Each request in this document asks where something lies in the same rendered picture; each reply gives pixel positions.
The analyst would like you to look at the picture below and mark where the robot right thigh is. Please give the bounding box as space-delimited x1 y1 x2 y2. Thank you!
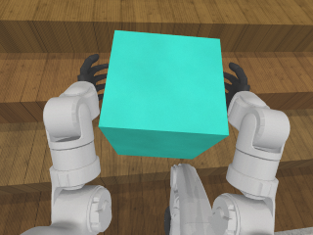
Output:
170 164 216 235

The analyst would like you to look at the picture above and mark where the right robot shin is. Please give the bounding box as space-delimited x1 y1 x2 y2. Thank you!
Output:
169 188 181 235

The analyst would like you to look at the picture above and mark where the robot left upper arm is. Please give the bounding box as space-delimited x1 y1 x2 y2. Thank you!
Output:
21 185 112 235

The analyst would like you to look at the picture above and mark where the robot right upper arm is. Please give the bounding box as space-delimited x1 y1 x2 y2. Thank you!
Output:
211 193 274 235

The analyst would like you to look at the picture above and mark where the robot right hand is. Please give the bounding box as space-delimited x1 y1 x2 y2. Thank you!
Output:
223 62 250 113

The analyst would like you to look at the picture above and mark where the robot right forearm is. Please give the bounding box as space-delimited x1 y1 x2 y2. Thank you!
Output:
226 91 291 230

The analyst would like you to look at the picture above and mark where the carton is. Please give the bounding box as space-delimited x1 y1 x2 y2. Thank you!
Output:
98 30 229 160

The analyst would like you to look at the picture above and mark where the robot left forearm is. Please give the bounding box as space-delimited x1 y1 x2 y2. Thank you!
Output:
43 81 101 222

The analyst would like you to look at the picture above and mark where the robot left hand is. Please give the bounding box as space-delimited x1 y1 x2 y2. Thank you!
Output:
77 54 109 101

